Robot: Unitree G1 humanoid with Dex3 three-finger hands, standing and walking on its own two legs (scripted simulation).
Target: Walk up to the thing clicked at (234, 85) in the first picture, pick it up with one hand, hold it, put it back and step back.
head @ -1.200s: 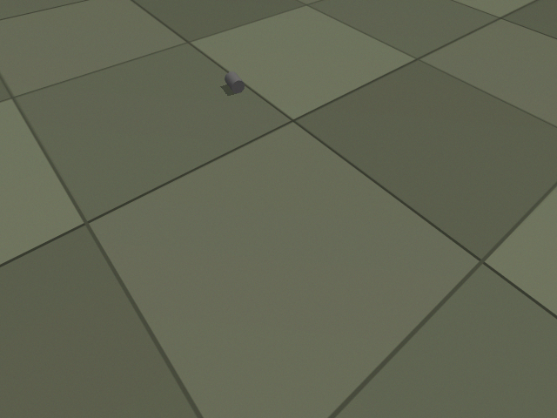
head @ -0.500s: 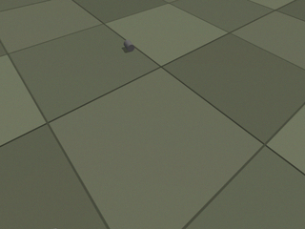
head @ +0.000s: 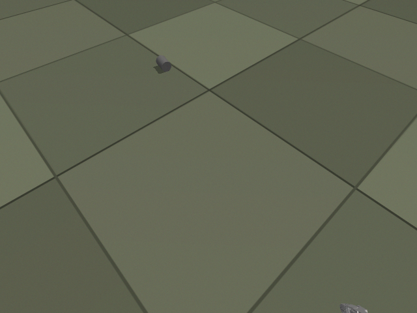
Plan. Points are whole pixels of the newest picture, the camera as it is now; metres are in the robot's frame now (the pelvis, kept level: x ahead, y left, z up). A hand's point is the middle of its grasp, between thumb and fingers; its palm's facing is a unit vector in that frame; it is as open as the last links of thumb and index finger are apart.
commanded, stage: walk up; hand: left
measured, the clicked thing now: (163, 63) +2.05 +0.42 -0.73
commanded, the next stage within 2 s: none
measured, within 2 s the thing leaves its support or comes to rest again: neither
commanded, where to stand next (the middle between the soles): +1.65 +0.70 m, yaw -57 degrees
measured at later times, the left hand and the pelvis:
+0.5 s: hand (79, 252) +0.26 +0.31 -0.13, palm faces -0.25 -0.83 -0.50, open 7.4 cm; pelvis +0.19 +0.01 -0.02, yaw -16 degrees
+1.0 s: hand (142, 111) +0.74 +0.25 -0.12, palm faces -0.48 -0.70 -0.53, open 7.3 cm; pelvis +0.47 +0.07 -0.03, yaw -28 degrees
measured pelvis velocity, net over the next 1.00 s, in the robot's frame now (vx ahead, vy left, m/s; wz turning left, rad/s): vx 0.47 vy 0.07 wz -0.49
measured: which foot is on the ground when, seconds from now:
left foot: down 0.00-0.18, up 0.20-0.56, down 0.58-1.00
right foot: down 0.00-0.60, up 0.62-0.98, down 1.00-1.00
